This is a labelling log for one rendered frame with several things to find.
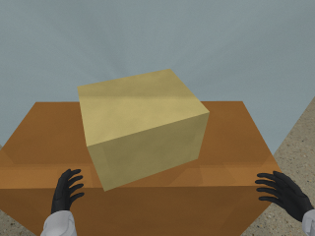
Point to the carton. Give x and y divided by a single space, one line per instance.
140 125

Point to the right robot hand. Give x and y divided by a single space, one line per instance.
288 195

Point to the pedestal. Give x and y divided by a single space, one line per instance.
213 195

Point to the right robot forearm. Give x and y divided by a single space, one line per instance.
308 222

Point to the left robot hand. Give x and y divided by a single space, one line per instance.
61 198

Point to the left robot forearm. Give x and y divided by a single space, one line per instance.
59 223

